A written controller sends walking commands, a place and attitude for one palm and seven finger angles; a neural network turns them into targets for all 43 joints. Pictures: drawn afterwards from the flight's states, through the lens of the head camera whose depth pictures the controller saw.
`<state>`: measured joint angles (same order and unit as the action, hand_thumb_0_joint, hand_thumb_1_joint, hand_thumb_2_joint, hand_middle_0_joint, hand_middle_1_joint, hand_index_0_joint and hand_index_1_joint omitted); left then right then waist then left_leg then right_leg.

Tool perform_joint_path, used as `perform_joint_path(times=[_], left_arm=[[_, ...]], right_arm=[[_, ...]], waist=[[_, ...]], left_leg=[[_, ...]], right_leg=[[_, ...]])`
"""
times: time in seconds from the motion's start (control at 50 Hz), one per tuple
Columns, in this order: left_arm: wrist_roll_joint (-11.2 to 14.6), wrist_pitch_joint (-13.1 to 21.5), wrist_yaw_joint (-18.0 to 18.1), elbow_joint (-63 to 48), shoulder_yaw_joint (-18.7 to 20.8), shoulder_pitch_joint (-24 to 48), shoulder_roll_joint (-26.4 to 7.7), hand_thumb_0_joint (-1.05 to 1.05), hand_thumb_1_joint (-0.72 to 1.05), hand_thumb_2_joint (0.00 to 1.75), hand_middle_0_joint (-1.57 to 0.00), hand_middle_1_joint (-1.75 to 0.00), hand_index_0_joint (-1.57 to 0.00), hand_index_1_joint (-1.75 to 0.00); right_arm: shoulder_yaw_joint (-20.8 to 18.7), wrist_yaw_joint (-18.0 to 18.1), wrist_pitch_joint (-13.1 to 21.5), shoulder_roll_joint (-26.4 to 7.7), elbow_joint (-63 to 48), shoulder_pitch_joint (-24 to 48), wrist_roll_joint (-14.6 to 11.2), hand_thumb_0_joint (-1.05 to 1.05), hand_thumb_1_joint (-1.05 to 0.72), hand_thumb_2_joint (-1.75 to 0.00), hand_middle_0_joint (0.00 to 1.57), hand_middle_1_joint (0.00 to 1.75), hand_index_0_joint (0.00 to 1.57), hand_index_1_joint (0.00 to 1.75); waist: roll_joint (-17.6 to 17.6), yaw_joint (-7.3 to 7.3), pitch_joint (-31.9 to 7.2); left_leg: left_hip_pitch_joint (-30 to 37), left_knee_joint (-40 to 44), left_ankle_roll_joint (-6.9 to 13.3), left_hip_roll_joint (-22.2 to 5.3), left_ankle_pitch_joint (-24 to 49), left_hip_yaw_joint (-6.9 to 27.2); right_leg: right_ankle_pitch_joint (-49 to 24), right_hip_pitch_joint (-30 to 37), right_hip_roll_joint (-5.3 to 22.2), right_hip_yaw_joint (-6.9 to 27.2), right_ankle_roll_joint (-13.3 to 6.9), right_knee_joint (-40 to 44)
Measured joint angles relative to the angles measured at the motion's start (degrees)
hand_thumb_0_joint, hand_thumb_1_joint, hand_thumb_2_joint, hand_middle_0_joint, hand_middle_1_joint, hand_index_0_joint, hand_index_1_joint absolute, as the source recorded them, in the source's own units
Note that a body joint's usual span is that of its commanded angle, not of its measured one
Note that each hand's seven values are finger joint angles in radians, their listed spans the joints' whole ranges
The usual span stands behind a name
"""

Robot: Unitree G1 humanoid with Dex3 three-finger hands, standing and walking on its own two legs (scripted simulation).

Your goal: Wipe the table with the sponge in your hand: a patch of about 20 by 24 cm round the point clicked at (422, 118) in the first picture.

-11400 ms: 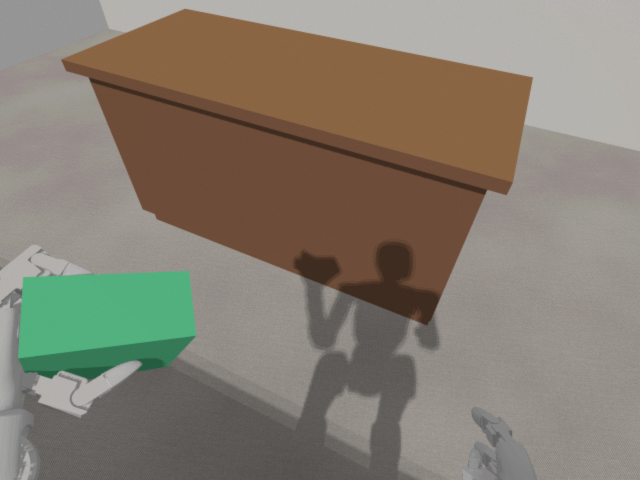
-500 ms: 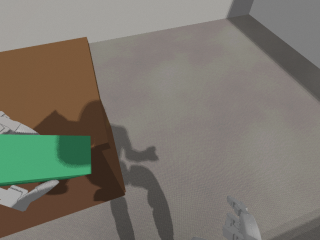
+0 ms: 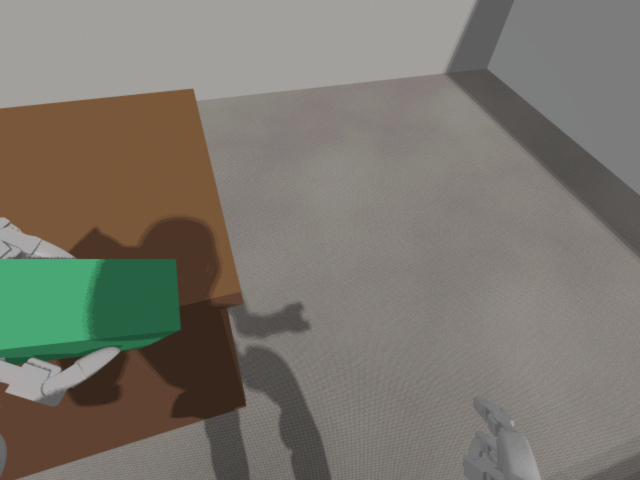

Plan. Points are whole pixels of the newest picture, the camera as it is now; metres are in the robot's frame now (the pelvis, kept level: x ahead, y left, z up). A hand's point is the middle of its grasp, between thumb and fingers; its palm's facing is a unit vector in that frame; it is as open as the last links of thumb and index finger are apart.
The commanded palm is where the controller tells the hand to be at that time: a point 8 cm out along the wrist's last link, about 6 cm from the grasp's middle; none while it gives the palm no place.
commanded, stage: come to a stop and stand still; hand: left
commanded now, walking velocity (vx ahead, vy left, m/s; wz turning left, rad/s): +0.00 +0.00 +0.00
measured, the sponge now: (110, 312) +0.23 +0.22 +0.15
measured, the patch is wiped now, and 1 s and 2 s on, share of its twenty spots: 0.00 0.00 0.00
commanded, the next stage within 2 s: look again from close up in 0.42 s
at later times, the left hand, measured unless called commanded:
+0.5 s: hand (45, 364) +0.17 +0.25 +0.16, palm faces +0.41 -0.82 -0.40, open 10.4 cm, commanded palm +0.12 +0.28 +0.18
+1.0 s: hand (3, 317) +0.21 +0.29 +0.17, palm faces +0.44 -0.83 -0.35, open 10.4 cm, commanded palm +0.15 +0.30 +0.18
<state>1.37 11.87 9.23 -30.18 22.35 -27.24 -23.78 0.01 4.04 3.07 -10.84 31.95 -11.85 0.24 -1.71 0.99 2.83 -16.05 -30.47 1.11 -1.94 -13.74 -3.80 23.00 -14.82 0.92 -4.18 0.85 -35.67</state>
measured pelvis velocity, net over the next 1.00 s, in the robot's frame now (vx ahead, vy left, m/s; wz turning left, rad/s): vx -0.01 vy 0.03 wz -0.02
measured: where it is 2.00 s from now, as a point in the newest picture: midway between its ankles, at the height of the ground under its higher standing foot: outside the picture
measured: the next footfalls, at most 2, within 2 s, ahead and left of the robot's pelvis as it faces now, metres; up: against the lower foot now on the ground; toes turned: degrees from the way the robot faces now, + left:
none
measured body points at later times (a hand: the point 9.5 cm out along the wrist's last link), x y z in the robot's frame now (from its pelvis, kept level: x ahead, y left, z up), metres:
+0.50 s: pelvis -0.04 +0.00 +0.00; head -0.03 +0.00 +0.45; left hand +0.15 +0.29 +0.18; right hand +0.10 -0.24 -0.10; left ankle +0.03 +0.11 -0.74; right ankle -0.03 -0.12 -0.74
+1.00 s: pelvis -0.01 +0.03 +0.00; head +0.01 +0.06 +0.45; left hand +0.18 +0.34 +0.19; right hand +0.17 -0.18 -0.06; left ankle +0.03 +0.10 -0.74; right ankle -0.03 -0.12 -0.74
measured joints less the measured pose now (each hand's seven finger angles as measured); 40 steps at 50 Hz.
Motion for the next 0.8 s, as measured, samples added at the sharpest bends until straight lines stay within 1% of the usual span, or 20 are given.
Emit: perform_joint_path(times=[0.06, 0.08, 0.12, 0.18, 0.22, 0.26, 0.36, 0.4, 0.44, 0.52, 0.54, 0.56, 0.58, 0.6, 0.62, 0.66, 0.7, 0.74, 0.76, 0.8], left_arm=[[0.03, -0.69, 0.27, 1.88, -0.27, 1.43, 1.72, -0.01, -0.52, 1.01, -0.68, -1.38, -0.69, -1.37], [-0.05, -0.86, 0.24, 2.48, -0.79, 1.87, 2.58, -0.01, -0.52, 1.01, -0.68, -1.38, -0.69, -1.37], [-0.23, -1.51, -0.01, 3.42, -2.58, 2.53, 4.26, -0.01, -0.52, 1.01, -0.68, -1.38, -0.69, -1.37], [0.12, -2.31, -0.75, 3.2, -5.0, 1.88, 5.19, -0.01, -0.52, 1.01, -0.68, -1.38, -0.69, -1.37], [0.48, -2.55, -1.22, 2.25, -5.79, 0.6, 4.98, -0.01, -0.52, 1.01, -0.68, -1.38, -0.69, -1.37], [0.71, -2.43, -1.47, 1.36, -5.67, -0.79, 4.15, -0.01, -0.52, 1.01, -0.68, -1.38, -0.69, -1.37], [0.78, -1.43, -1.13, 1.46, -2.94, -1.74, 1.94, -0.01, -0.52, 1.01, -0.68, -1.38, -0.69, -1.37], [0.73, -1.01, -0.75, 2.42, -1.81, -1.21, 1.79, -0.01, -0.52, 1.01, -0.68, -1.38, -0.69, -1.37], [0.71, -0.83, -0.46, 3.55, -1.32, -0.57, 2.33, -0.01, -0.52, 1.01, -0.68, -1.38, -0.69, -1.37], [0.44, -1.3, -0.24, 5.2, -2.47, 0.08, 4.38, -0.01, -0.52, 1.01, -0.68, -1.38, -0.69, -1.37], [-1.43, -1.45, -1.93, 6.18, -2.35, 2.93, 3.04, -0.01, -0.52, 1.01, -0.68, -1.38, -0.7, -1.37], [-2.27, -0.22, -3.33, 8.52, -1.72, 6.97, 0.7, -0.01, -0.52, 1.01, -0.69, -1.38, -0.7, -1.37], [-1.97, 0.82, -3.79, 10.63, -0.72, 10.01, -0.99, -0.01, -0.52, 1.01, -0.69, -1.38, -0.7, -1.37], [-1.32, 1.3, -3.74, 11.99, 0.42, 11.94, -1.93, -0.01, -0.52, 1.01, -0.69, -1.38, -0.7, -1.37], [-0.61, 1.56, -3.53, 12.87, 1.34, 13.03, -2.17, -0.01, -0.52, 1.01, -0.69, -1.38, -0.7, -1.37], [0.53, 1.65, -3.17, 12.59, 1.86, 12.95, -0.94, -0.01, -0.52, 1.01, -0.69, -1.38, -0.7, -1.37], [0.9, 2.1, -3.14, 10.3, 0.52, 10.4, 1.19, -0.01, -0.52, 1.01, -0.69, -1.38, -0.7, -1.37], [0.59, 2.77, -3.53, 7.49, -1.81, 6.97, 2.81, -0.01, -0.52, 1.01, -0.69, -1.38, -0.7, -1.37], [0.3, 3.13, -3.82, 6.2, -2.88, 5.47, 3.07, -0.01, -0.52, 1.01, -0.69, -1.38, -0.7, -1.37], [-0.15, 3.9, -4.36, 4.29, -3.96, 3.43, 2.51, -0.01, -0.52, 1.01, -0.69, -1.38, -0.7, -1.37]], right_arm=[[1.04, -0.87, 1.03, 0.94, 0.58, 0.05, -0.36, 0.01, -0.9, -0.9, 0.2, 0.3, 0.2, 0.3], [1.34, -1.08, 1.19, 1.14, 0.92, 0.41, -0.4, 0.01, -0.9, -0.9, 0.2, 0.3, 0.2, 0.3], [1.79, -1.35, 1.16, 1.3, 1.58, 1.0, -0.43, 0.01, -0.9, -0.9, 0.2, 0.3, 0.2, 0.3], [2.17, -1.56, 0.73, 1.58, 1.96, 0.92, -0.54, 0.01, -0.9, -0.9, 0.2, 0.3, 0.21, 0.3], [2.21, -1.4, 0.23, 1.53, 2.08, 0.51, -0.46, 0.01, -0.9, -0.9, 0.2, 0.3, 0.21, 0.3], [2.04, -1.01, -0.38, 1.28, 2.19, -0.1, -0.35, 0.01, -0.9, -0.9, 0.2, 0.3, 0.21, 0.3], [1.12, 0.03, -1.06, 0.04, 2.45, -1.95, -0.35, 0.01, -0.9, -0.9, 0.2, 0.3, 0.21, 0.3], [0.79, 0.2, -0.82, -0.45, 2.65, -2.43, -0.52, 0.01, -0.9, -0.9, 0.2, 0.3, 0.21, 0.3], [0.57, 0.28, -0.46, -0.87, 2.86, -2.65, -0.68, 0.01, -0.9, -0.9, 0.2, 0.3, 0.2, 0.3], [0.36, 0.14, 0.28, -1.3, 3.34, -2.44, -0.85, 0.01, -0.9, -0.9, 0.2, 0.3, 0.2, 0.3], [-0.35, 0.13, 1.25, -1.17, 3.27, -2.98, -0.1, 0.01, -0.9, -0.9, 0.2, 0.3, 0.2, 0.3], [-0.61, 0.04, 2.37, -1.01, 3.96, -3.1, 0.17, 0.01, -0.9, -0.9, 0.2, 0.3, 0.2, 0.3], [-0.39, -0.3, 2.88, -0.95, 4.66, -2.59, -0.02, 0.01, -0.9, -0.9, 0.2, 0.3, 0.2, 0.3], [-0.16, -0.74, 3.24, -0.84, 4.97, -1.89, -0.23, 0.01, -0.9, -0.9, 0.2, 0.3, 0.2, 0.3], [-0.09, -1.16, 3.76, -0.68, 4.9, -1.35, -0.45, 0.01, -0.9, -0.9, 0.2, 0.3, 0.2, 0.3], [-0.07, -1.99, 5.06, -0.64, 4.02, -1.02, -0.73, 0.01, -0.9, -0.9, 0.2, 0.3, 0.2, 0.3], [-0.03, -2.56, 6.13, -0.81, 2.97, -1.21, -0.81, 0.01, -0.9, -0.9, 0.2, 0.3, 0.2, 0.3], [0.08, -2.86, 6.87, -0.83, 2.02, -1.44, -0.94, 0.01, -0.9, -0.9, 0.2, 0.3, 0.2, 0.3], [0.16, -2.93, 7.16, -0.69, 1.6, -1.55, -0.96, 0.01, -0.9, -0.9, 0.2, 0.3, 0.2, 0.3], [0.45, -3.0, 7.52, -0.21, 1.08, -1.64, -0.84, 0.01, -0.9, -0.9, 0.2, 0.3, 0.2, 0.3]], waist=[[0.45, 0.74, -0.09], [0.98, 0.84, 0.26], [2.64, 0.34, 1.16], [3.32, -0.38, 1.29], [3.22, -0.99, 1.09], [3.01, -1.46, 0.76], [2.77, -1.58, -0.03], [2.84, -1.37, -0.13], [3.02, -1.17, -0.15], [3.29, -0.83, -0.19], [3.42, 0.38, 0.26], [3.02, 1.53, 0.59], [2.5, 2.24, 0.93], [1.93, 2.5, 1.44], [1.29, 2.42, 1.94], [0.3, 1.7, 2.2], [-0.2, 0.86, 1.5], [-0.51, 0.19, 0.72], [-0.77, -0.06, 0.47], [-1.53, -0.26, 0.34]], left_leg=[[-1.06, -0.08, -0.1, 0.06, 0.69, -0.62], [-1.42, -0.44, -0.18, -0.24, 0.76, -0.71], [-1.74, -0.66, -0.38, -1.06, 1.22, -0.11], [-2.45, -0.66, -0.63, -1.31, 2.1, 0.09], [-2.78, -0.92, -0.63, -1.28, 2.31, 0.05], [-2.85, -0.96, -0.53, -1.21, 2.42, -0.09], [-2.7, 0.09, -0.18, -0.97, 3.22, -0.34], [-2.65, 0.58, -0.11, -0.89, 3.63, -0.37], [-2.61, 0.88, -0.09, -0.86, 3.91, -0.38], [-2.64, 0.75, -0.14, -1.03, 3.98, -0.43], [-3.15, -0.22, -0.11, -1.47, 3.3, -0.23], [-3.97, -1.3, -0.22, -1.15, 2.53, 0.76], [-4.09, -1.6, -0.3, -0.73, 2.3, 1.63], [-3.84, -1.27, -0.32, -0.35, 3.24, 2.27], [-3.33, -0.84, -0.1, -0.11, 3.87, 2.19], [-2.26, 0.18, 0.33, 0.46, 3.99, 1.45], [-1.59, 1.18, 0.89, 1.09, 3.87, 0.83], [-1.24, 2.08, 1.47, 1.7, 3.87, 0.48], [-1.21, 2.38, 1.71, 2.05, 3.9, 0.47], [-1.27, 2.53, 2.0, 2.73, 3.85, 0.69]], right_leg=[[-3.33, 3.38, 0.32, 0.79, 0.52, 5.58], [-6.01, 3.84, 0.04, 0.85, 0.34, 7.23], [-7.79, 4.23, -0.88, 0.3, -0.38, 8.38], [-7.79, 3.34, -1.13, 0.11, -0.94, 7.87], [-7.59, 2.77, -1.06, 0.16, -1.04, 7.11], [-7.54, 2.48, -0.96, 0.29, -0.99, 6.66], [-8.18, 2.32, -0.76, 0.49, -0.7, 7.17], [-8.53, 2.28, -0.7, 0.51, -0.66, 7.47], [-8.77, 2.28, -0.69, 0.51, -0.64, 7.7], [-8.97, 2.31, -0.84, 0.58, -0.69, 7.79], [-9.13, 2.43, -1.22, 0.34, -0.73, 8.02], [-9.24, 2.0, -1.39, 0.13, -0.91, 7.79], [-9.32, 1.62, -1.61, 0.22, -1.1, 7.49], [-9.43, 1.54, -1.81, 0.57, -1.21, 7.37], [-9.52, 1.69, -1.76, 1.03, -1.2, 7.33], [-9.51, 2.13, -1.17, 1.81, -0.84, 7.43], [-8.88, 2.35, -0.57, 2.43, -0.45, 7.64], [-7.35, 2.31, -0.14, 2.97, -0.27, 7.59], [-7.13, 2.3, 0.0, 3.24, -0.25, 7.67], [-8.57, 2.51, 0.2, 3.73, -0.1, 8.24]])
